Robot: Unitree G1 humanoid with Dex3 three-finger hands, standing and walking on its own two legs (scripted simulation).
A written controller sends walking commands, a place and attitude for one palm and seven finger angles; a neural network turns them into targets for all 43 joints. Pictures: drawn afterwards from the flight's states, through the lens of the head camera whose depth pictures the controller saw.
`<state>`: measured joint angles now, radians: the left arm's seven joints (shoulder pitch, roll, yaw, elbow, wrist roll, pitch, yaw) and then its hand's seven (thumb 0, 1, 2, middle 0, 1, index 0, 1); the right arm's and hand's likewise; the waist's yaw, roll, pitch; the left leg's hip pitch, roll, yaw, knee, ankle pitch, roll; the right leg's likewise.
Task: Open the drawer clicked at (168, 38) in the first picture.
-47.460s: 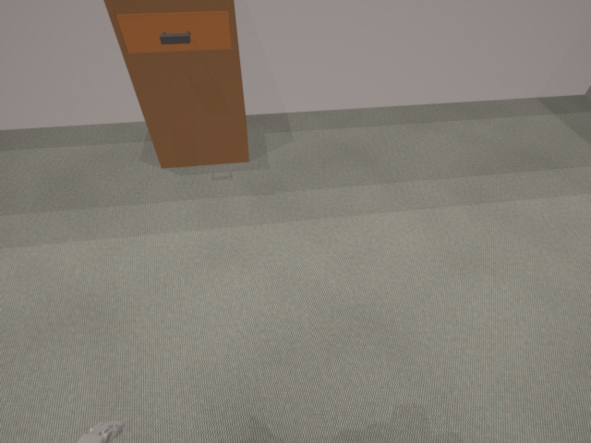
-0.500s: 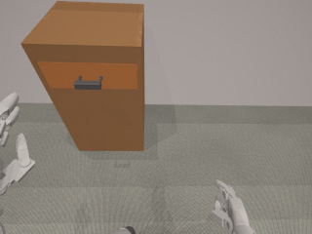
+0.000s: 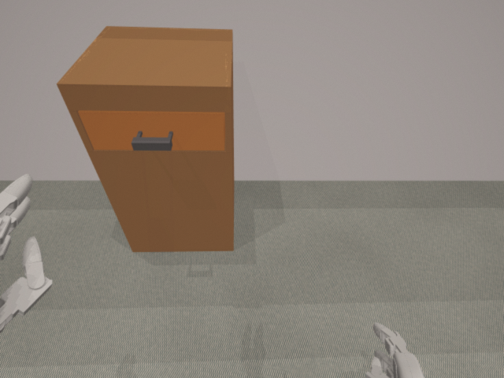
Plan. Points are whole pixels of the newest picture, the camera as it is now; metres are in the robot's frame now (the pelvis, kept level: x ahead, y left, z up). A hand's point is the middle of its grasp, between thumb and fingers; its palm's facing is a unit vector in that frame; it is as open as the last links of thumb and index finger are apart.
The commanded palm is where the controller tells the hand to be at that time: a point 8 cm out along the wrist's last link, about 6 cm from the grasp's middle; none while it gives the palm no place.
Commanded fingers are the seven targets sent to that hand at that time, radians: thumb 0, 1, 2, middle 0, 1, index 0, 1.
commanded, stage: stop stepping back and stand still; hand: left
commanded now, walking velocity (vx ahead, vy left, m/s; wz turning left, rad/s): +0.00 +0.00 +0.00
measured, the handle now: (153, 139) +0.78 +0.32 -0.09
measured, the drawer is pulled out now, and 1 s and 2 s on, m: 0.00 0.00 0.00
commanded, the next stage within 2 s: let the arm hang, fingers relaxed in 0.42 s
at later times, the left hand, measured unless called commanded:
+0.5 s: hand (29, 303) +0.17 +0.25 +0.16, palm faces +0.36 -0.83 -0.42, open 7.5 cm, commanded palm none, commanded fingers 0.00 0.90 0.90 -0.20 -0.30 -0.20 -0.30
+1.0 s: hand out of the picture -0.03 +0.19 -0.17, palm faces -0.04 -0.98 -0.19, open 7.4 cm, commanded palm none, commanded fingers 0.00 0.90 0.90 -0.20 -0.30 -0.20 -0.30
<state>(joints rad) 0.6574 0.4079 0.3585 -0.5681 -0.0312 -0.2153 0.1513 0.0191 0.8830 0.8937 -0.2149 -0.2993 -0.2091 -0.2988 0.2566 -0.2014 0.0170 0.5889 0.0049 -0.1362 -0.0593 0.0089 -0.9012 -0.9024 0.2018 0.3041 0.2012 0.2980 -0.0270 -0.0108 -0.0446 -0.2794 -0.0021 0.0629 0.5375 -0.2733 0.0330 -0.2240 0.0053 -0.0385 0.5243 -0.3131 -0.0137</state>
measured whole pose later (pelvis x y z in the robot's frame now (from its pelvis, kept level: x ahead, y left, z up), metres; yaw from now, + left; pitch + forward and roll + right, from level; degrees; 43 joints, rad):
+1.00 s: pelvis -0.04 -0.01 +0.00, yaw +1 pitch -1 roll -1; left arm 0.28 0.26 -0.02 1.01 0.02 0.03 -0.02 0.01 0.90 0.89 -0.21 -0.30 -0.20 -0.30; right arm 0.27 -0.32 -0.01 1.02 -0.02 0.02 0.00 0.01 -0.90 -0.90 0.20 0.30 0.20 0.30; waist -0.01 -0.03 0.08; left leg -0.28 0.01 0.04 0.47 -0.17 0.02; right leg -0.21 0.02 -0.06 0.44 -0.21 -0.03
